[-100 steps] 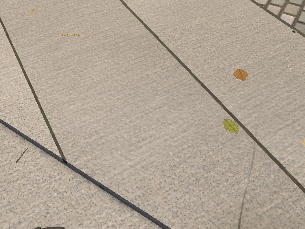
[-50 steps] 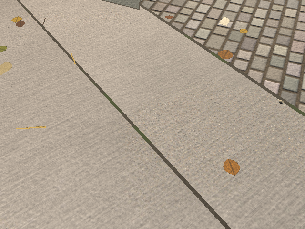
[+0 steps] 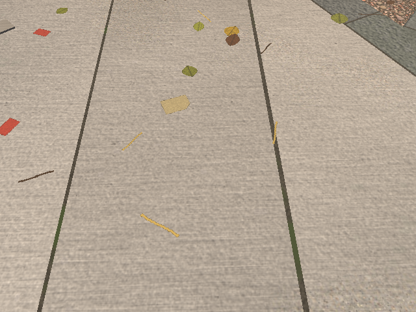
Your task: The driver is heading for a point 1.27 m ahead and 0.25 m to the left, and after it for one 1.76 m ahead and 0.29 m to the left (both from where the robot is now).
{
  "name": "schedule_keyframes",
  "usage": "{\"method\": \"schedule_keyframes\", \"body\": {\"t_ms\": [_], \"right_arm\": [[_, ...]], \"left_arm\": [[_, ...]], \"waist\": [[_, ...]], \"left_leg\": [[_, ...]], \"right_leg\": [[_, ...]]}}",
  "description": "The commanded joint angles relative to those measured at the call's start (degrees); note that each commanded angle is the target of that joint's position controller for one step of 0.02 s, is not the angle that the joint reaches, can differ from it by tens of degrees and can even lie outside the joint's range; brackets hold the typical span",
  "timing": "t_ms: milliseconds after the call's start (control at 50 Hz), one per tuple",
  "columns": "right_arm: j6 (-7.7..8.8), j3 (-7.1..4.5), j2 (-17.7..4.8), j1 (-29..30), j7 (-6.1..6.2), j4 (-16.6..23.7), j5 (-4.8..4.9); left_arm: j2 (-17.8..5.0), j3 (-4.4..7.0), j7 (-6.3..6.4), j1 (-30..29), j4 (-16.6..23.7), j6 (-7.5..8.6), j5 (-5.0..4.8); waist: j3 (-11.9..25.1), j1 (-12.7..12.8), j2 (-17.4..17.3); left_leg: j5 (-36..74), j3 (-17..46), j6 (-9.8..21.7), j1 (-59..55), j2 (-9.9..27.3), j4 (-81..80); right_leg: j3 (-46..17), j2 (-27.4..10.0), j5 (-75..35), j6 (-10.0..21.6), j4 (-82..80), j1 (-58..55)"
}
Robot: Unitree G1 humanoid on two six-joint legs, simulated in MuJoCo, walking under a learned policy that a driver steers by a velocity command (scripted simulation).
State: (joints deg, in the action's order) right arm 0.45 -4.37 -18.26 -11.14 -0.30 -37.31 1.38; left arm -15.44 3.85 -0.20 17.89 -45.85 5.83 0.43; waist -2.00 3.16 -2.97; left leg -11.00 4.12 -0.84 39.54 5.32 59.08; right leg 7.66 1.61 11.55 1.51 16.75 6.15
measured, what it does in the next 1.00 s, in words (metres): walks ahead, turning left: left foot, then right foot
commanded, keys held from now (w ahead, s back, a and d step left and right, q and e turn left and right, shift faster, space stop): w+q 0.54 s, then w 0.46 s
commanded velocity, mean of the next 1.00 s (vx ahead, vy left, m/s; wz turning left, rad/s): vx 0.50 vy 0.00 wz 0.44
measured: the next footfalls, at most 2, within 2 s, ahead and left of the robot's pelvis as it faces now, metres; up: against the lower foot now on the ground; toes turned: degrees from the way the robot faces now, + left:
left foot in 0.24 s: +0.29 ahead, +0.16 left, +0.00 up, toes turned +11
right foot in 0.74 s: +0.62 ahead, +0.05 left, +0.00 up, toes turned +25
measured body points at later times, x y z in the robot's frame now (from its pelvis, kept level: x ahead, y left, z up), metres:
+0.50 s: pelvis +0.27 +0.09 +0.00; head +0.30 +0.11 +0.45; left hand +0.38 +0.40 -0.09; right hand +0.43 -0.16 -0.10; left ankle +0.25 +0.15 -0.74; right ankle +0.43 -0.07 -0.67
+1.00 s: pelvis +0.56 +0.13 +0.00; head +0.58 +0.13 +0.45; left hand +0.48 +0.39 -0.12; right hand +0.81 -0.04 -0.10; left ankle +0.57 +0.31 -0.68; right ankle +0.58 +0.03 -0.74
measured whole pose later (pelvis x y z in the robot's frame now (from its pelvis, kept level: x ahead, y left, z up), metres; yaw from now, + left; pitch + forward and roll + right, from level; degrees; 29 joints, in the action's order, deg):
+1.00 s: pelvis +0.56 +0.13 +0.00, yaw +25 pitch +1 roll -1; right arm 3.2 -2.7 -16.7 -11.2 -0.1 -39.4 0.2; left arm -15.1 2.6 -1.3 20.1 -46.5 5.1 -0.2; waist -1.2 3.1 -2.4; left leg -11.8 2.8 0.0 36.2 4.8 52.7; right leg 1.1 3.4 10.6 2.8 17.2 8.1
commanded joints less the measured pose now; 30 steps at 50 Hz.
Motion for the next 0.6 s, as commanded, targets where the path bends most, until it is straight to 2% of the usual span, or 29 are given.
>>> {"method": "schedule_keyframes", "body": {"t_ms": [20,80,140,180,200,220,240,260,280,300,320,340,360,380,440,500,540,600], "right_arm": [[0.98,0.04,-1.25,2.08,-0.87,3.97,-0.01],[1.49,0.61,-0.19,8.08,-1.97,5.68,-0.05],[1.44,0.44,-0.81,11.21,-2.90,7.56,0.17],[1.17,-0.43,-2.50,9.68,-3.14,8.06,-0.13],[0.90,-1.28,-4.00,6.24,-3.03,7.55,-0.28],[0.68,-2.74,-6.30,-1.70,-2.70,5.61,-0.17],[0.19,-4.74,-10.03,-12.17,-1.75,2.83,0.04],[0.23,-5.86,-16.94,-13.04,-0.80,2.41,0.58],[1.40,-4.78,-15.10,-13.72,-1.18,4.91,0.19],[2.29,-3.47,-10.79,-12.44,-1.57,4.04,-0.35],[2.80,-2.90,-9.05,-10.08,-1.56,3.69,-0.23],[2.93,-2.32,-7.46,-6.01,-1.48,4.05,-0.27],[3.03,-1.71,-5.91,-3.25,-1.30,4.81,-0.86],[3.08,-1.68,-6.19,-1.94,-1.11,5.30,-1.32],[3.40,-1.88,-6.90,-2.79,-0.15,3.91,-0.83],[3.05,-2.15,-8.00,-5.22,0.83,2.33,-0.46],[2.68,-2.17,-8.12,-6.83,1.16,1.47,-0.23],[2.62,-1.86,-7.55,-9.97,1.21,-0.61,-0.05]], "left_arm": [[-9.11,2.08,0.33,-4.68,3.89,0.67,-0.15],[-10.50,2.40,0.58,-2.19,2.42,-0.09,-0.64],[-12.06,2.91,0.50,-0.61,1.22,-1.05,-1.58],[-13.71,3.41,0.72,-1.07,1.14,-1.76,-2.17],[-14.64,3.69,0.92,-1.33,1.21,-2.17,-2.48],[-14.65,3.62,1.11,-2.16,1.43,-2.62,-2.77],[-12.87,2.84,1.42,-1.66,1.97,-2.52,-2.13],[-4.81,0.24,0.89,2.63,5.24,-1.64,0.78],[-6.39,-0.29,0.23,-0.30,6.74,0.59,-0.39],[-10.59,0.82,-0.35,-6.32,8.34,1.79,-2.71],[-9.86,0.36,-0.34,-7.75,8.89,2.48,-2.70],[-9.58,0.41,0.12,-7.77,8.22,2.64,-1.19],[-10.12,0.84,0.33,-6.80,7.81,2.16,-0.13],[-10.27,0.96,0.20,-5.94,7.82,1.50,0.04],[-7.93,0.43,0.24,-6.91,7.86,0.07,0.67],[-5.74,-0.50,0.07,-13.58,9.54,-0.14,0.69],[-4.96,-0.90,-0.39,-17.80,10.42,0.16,0.27],[-5.51,-0.88,-1.32,-21.14,11.10,0.82,-0.51]], "waist": [[0.02,-1.01,6.17],[-1.66,1.32,5.69],[-2.83,1.53,6.14],[-0.86,-0.64,7.70],[1.71,-3.01,8.72],[5.86,-7.81,8.03],[11.12,-12.66,5.40],[14.74,-7.45,-10.77],[25.40,-9.07,-9.03],[18.43,-10.75,-3.90],[12.30,-8.81,-1.40],[8.36,-6.04,2.15],[6.75,-3.87,1.67],[6.15,-2.54,-0.15],[4.35,-2.05,1.26],[2.47,-4.31,0.38],[1.89,-6.07,-0.80],[1.46,-7.93,-1.66]], "left_leg": [[8.84,-0.01,0.04,1.47,1.39,-8.07],[12.54,-3.29,1.12,-0.41,0.41,-16.36],[8.50,-5.34,3.10,-0.93,-0.60,-20.95],[2.47,-8.17,5.40,-5.92,-3.61,-22.50],[-0.37,-9.81,6.79,-11.24,-5.93,-22.88],[1.48,-10.96,8.74,-21.92,-8.58,-26.10],[3.90,-6.91,11.17,-39.23,-8.19,-27.78],[-0.56,21.81,19.84,-59.28,7.21,-29.66],[-11.34,45.58,26.26,-64.61,14.17,-40.02],[-9.69,37.96,22.59,-60.89,12.65,-42.12],[-5.78,30.55,20.52,-52.77,10.33,-42.13],[0.63,25.01,18.73,-44.32,7.96,-42.24],[6.21,21.40,18.03,-38.50,6.27,-43.43],[10.00,20.68,18.59,-34.42,5.76,-44.47],[16.19,15.15,18.41,-28.04,3.54,-45.78],[14.17,11.58,15.95,-25.63,0.60,-45.53],[10.08,10.94,14.22,-24.36,-0.77,-44.86],[6.46,12.69,13.38,-26.87,1.01,-43.44]], "right_leg": [[-6.32,-15.44,-14.06,8.61,-8.40,-1.78],[-2.27,-15.78,-14.95,7.49,-8.01,-3.87],[-0.20,-17.63,-19.45,6.45,-5.99,-8.68],[1.96,-17.98,-36.21,5.31,0.01,-11.10],[3.06,-17.70,-46.00,4.69,6.13,-11.48],[4.85,-16.26,-50.32,3.40,16.66,-9.01],[5.48,-14.19,-41.49,1.13,31.62,1.81],[4.19,-5.22,10.12,-2.57,53.08,28.50],[-10.61,0.33,23.60,-2.87,63.82,37.28],[-13.37,-2.95,18.12,-1.82,63.86,42.73],[-12.78,-5.21,13.10,-0.92,59.02,41.87],[-12.66,-7.17,9.91,-1.19,53.84,38.28],[-12.98,-8.39,7.50,-1.48,50.60,34.17],[-13.02,-8.52,6.67,-2.16,49.14,31.32],[-11.25,-7.83,3.24,-4.53,41.58,29.50],[-10.78,-5.84,-8.57,-5.71,29.00,28.87],[-10.51,-3.83,-14.84,-5.63,20.98,25.60],[-10.68,-2.98,-18.74,-4.68,15.38,23.14]]}}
